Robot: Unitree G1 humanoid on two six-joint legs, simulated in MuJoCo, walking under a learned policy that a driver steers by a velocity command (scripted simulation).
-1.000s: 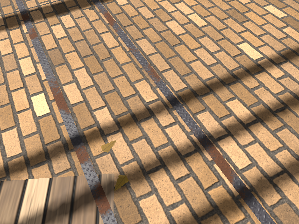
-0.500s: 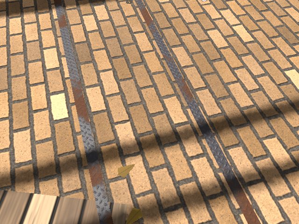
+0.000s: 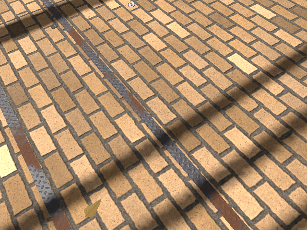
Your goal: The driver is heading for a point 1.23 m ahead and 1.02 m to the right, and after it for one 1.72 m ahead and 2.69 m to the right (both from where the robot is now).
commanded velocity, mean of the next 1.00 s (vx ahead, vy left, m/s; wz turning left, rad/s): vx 0.01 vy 0.00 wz -0.59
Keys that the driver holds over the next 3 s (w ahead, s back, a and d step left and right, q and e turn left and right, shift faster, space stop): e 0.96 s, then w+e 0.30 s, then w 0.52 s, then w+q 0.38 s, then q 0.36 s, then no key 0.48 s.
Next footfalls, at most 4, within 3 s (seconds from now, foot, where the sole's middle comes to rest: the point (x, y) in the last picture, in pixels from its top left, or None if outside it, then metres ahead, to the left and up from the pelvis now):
0.34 left None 0.07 0.13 -0.78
0.78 right None -0.03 -0.07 -0.78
1.30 left None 0.16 0.02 -0.78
1.76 right None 0.19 -0.34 -0.78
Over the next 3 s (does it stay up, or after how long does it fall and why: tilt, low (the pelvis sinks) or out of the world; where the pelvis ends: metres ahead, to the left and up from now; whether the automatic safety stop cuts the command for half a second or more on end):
stays up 0.42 -0.50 0.01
